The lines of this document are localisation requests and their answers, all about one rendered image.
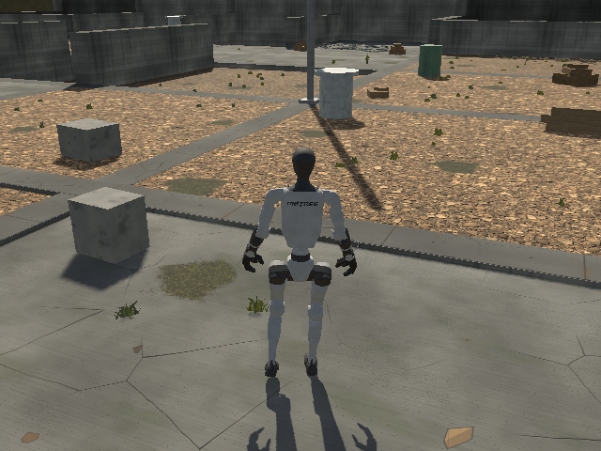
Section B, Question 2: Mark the robot right upper arm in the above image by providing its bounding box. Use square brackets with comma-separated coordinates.
[322, 189, 347, 241]

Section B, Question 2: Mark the robot left upper arm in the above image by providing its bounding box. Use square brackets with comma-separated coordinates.
[255, 188, 284, 239]

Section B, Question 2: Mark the left robot forearm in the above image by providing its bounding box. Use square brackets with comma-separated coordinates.
[245, 224, 264, 257]

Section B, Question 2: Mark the right robot forearm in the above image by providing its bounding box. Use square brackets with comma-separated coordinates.
[337, 227, 355, 261]

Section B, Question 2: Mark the robot right hand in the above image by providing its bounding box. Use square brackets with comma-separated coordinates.
[335, 257, 357, 276]

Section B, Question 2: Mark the robot left hand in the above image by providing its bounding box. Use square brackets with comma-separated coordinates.
[242, 252, 264, 272]

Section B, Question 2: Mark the right robot foot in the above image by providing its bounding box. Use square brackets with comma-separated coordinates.
[304, 352, 317, 376]

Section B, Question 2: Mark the robot right shin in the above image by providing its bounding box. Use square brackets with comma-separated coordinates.
[308, 305, 323, 364]

